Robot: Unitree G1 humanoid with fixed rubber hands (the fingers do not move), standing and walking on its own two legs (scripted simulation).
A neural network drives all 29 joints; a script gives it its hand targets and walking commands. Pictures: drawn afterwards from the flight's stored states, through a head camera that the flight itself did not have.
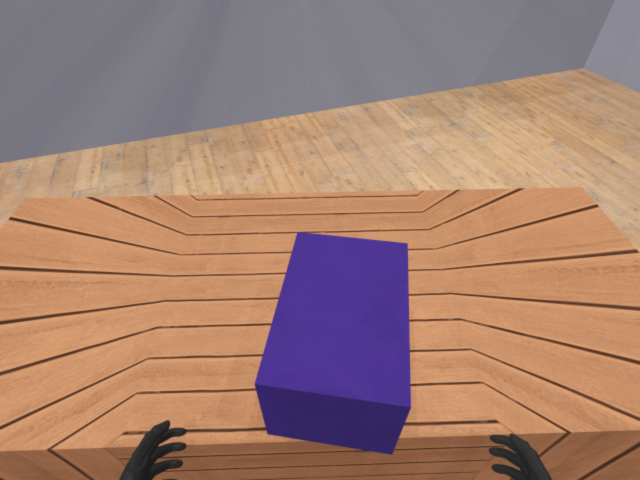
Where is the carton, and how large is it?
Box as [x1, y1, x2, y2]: [255, 232, 410, 454]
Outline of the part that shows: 297,232 255,381 255,387 267,433 391,454 410,408 407,243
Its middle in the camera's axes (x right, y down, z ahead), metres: +0.04 +0.16 +0.64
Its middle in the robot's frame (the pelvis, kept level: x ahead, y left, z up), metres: +0.39 -0.02 -0.09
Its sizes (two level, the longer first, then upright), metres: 0.289 0.197 0.175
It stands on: a pedestal, 0.60 m high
